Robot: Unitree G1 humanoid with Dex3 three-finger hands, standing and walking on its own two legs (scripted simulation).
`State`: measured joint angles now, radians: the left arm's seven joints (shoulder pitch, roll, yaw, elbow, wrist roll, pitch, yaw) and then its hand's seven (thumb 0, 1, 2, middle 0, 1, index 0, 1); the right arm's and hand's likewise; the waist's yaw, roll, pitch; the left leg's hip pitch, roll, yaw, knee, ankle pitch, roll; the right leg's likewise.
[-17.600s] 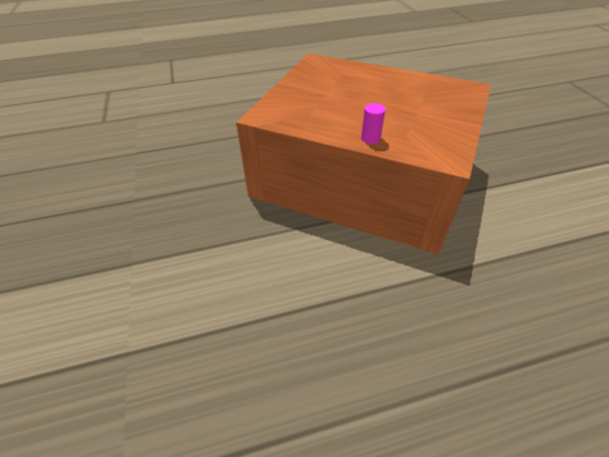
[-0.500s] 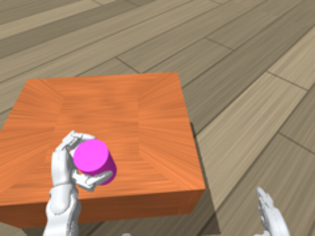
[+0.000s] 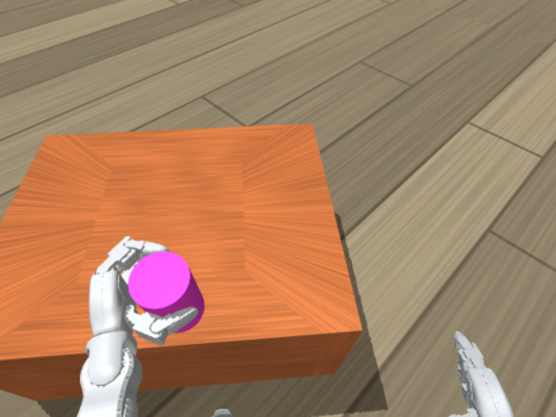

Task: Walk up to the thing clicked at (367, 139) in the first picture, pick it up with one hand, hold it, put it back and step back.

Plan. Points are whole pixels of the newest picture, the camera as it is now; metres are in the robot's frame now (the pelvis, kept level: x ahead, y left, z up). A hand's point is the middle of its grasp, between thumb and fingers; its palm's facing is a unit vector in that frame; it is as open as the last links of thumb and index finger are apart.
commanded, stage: hold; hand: left
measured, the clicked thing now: (171, 295) +0.31 +0.16 +0.02
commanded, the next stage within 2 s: crouch in 0.34 s
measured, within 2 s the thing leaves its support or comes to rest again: neither
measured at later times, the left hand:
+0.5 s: hand (164, 281) +0.31 +0.16 +0.05, palm faces +0.18 -0.98 -0.01, open 10.9 cm
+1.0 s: hand (170, 278) +0.37 +0.19 -0.05, palm faces +0.23 -0.97 -0.01, open 10.9 cm
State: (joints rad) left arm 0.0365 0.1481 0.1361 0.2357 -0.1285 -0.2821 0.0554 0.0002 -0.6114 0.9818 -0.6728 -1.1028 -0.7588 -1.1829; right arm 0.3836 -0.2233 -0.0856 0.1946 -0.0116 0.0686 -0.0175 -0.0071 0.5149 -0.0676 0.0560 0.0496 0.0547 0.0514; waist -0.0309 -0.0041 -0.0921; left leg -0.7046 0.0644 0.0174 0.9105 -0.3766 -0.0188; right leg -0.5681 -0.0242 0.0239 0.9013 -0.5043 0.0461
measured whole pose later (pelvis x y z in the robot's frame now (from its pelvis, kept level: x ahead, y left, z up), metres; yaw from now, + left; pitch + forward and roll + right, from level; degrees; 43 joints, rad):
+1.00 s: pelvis -0.02 +0.00 -0.03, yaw +0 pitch +17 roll -2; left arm -0.33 0.25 0.29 0.80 -0.10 -0.57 0.05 0.00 -0.61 0.96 -0.70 -1.06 -0.79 -1.14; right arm 0.40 -0.26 -0.08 0.04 -0.06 0.06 0.05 -0.01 0.53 -0.06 0.06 0.05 0.06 0.05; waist -0.12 -0.04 -0.10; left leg -0.99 0.08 -0.01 1.10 -0.41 -0.03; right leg -0.85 0.00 0.01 1.10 -0.55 0.04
